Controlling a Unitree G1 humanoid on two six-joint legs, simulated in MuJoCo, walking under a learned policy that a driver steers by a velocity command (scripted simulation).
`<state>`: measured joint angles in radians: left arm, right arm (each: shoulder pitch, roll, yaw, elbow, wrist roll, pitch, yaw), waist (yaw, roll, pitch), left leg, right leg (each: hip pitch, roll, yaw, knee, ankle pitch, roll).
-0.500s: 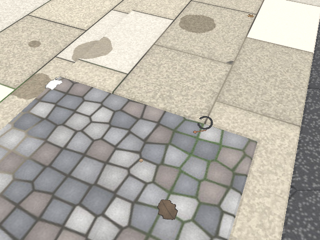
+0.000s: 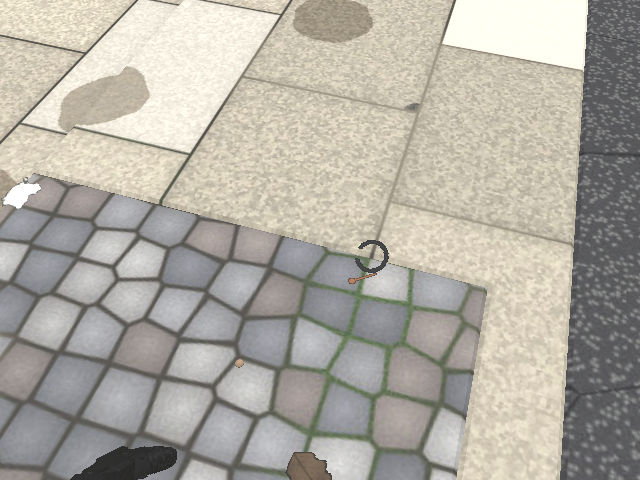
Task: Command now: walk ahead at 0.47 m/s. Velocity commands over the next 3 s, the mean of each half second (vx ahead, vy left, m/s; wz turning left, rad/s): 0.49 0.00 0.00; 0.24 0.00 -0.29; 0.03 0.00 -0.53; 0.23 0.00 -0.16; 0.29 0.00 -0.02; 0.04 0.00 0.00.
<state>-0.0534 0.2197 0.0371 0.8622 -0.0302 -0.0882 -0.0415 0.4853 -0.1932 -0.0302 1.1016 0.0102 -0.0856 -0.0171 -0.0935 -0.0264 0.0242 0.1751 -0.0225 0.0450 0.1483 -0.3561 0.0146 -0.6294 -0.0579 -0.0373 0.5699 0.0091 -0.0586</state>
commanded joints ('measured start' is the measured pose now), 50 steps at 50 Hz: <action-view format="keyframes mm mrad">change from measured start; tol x32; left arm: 1 -16 115 33 -66 0 -20 -10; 5 509 275 87 76 27 -8 6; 50 223 107 69 -93 18 116 46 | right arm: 1 1 -187 -40 -31 -1 6 -5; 26 -603 -95 -21 -307 11 -23 45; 33 -94 -311 -82 -201 -39 -33 42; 50 -397 -239 -66 -233 -17 49 -34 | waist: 1 103 140 45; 5 212 -219 -459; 28 149 -31 67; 33 21 311 -533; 50 92 118 -76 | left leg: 1 -58 282 -73 116 816 130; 3 -200 215 -23 504 968 80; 5 -770 -50 -129 1150 -195 11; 6 -877 8 -199 1258 -177 38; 28 -851 92 -39 348 353 49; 31 -323 57 -24 322 558 118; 33 315 520 -599 360 1030 360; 39 -433 312 -95 131 746 212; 50 -329 352 64 85 449 209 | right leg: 1 127 52 -31 -23 -61 -47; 3 566 71 -24 -8 -75 -104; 5 1099 -345 790 -227 -416 -309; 12 395 -152 243 -434 -106 -176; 26 681 -176 108 -407 48 -134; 30 718 -148 98 -132 558 -74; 31 613 -86 72 62 528 -32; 33 59 158 125 708 -709 62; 50 138 -34 9 226 -237 76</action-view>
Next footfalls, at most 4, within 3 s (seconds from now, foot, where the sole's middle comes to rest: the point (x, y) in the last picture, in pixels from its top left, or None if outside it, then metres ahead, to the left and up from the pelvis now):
0.06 right None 0.24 -0.12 -0.77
0.62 left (252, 435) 0.57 0.11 -0.77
1.14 right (368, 430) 0.56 -0.13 -0.77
1.60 left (267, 397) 0.65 0.08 -0.77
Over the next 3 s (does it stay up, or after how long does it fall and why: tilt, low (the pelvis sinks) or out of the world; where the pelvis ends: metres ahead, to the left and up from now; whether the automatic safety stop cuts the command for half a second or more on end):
stays up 0.84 -0.23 0.01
